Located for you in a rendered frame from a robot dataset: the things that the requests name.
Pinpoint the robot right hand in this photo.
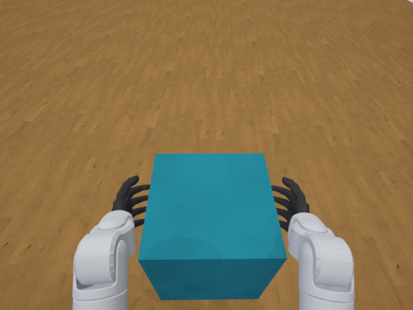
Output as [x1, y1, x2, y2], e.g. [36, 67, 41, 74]
[271, 177, 310, 232]

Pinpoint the carton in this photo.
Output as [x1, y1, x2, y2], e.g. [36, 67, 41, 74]
[138, 153, 287, 300]

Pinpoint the robot left hand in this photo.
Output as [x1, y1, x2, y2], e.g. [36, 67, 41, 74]
[112, 176, 150, 228]

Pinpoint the left robot forearm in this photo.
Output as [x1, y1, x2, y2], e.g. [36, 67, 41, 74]
[72, 210, 136, 310]

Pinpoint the right robot forearm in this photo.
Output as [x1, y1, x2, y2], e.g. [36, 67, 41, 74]
[288, 212, 355, 310]

